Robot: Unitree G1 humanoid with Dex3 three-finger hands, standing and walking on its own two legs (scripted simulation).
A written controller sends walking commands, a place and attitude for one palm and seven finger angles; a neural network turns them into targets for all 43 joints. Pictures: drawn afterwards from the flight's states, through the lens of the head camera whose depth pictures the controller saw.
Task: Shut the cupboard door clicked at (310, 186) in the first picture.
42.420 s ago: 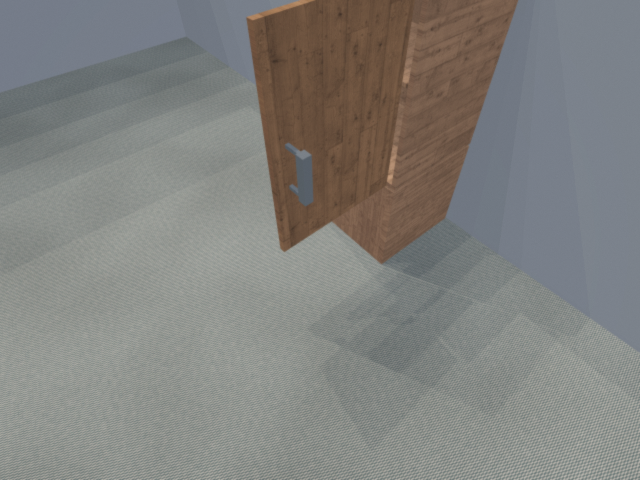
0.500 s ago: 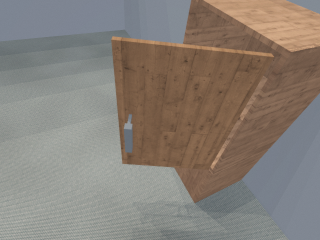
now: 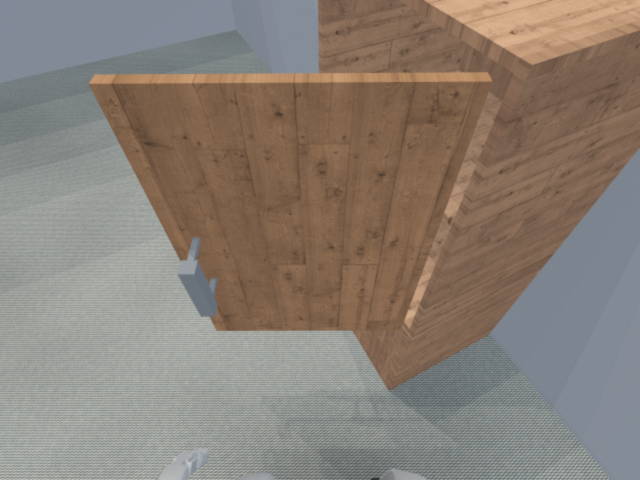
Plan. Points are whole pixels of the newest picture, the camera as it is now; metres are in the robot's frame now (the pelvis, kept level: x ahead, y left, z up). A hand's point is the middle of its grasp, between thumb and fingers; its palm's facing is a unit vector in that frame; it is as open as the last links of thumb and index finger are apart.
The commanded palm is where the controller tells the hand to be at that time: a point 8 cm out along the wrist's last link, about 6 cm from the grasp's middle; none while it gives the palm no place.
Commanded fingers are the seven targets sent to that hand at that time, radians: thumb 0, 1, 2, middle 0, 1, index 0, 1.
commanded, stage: come to a stop and stand still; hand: left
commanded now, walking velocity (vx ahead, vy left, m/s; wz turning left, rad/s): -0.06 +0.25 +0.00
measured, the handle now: (202, 278) +0.42 +0.20 -0.06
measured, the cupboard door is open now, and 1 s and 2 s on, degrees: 63 63 63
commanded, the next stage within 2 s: look again from close up in 1.70 s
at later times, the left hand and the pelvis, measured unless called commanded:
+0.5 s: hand out of the picture -0.07 +0.27 -0.17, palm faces +0.08 -0.98 -0.20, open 7.3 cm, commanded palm none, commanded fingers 0.00 0.90 0.90 -0.20 -0.30 -0.20 -0.30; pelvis -0.06 +0.08 +0.02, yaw +0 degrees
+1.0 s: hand out of the picture -0.16 +0.24 -0.17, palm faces +0.03 -0.99 -0.15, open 7.3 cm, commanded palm none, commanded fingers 0.00 0.90 0.90 -0.20 -0.30 -0.20 -0.30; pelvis -0.12 +0.09 +0.01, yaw +0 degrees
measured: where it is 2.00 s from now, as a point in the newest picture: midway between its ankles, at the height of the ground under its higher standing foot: outside the picture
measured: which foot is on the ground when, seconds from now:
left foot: up 0.00-0.20, down 0.22-1.00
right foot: down 0.00-0.24, up 0.26-0.76, down 0.78-1.00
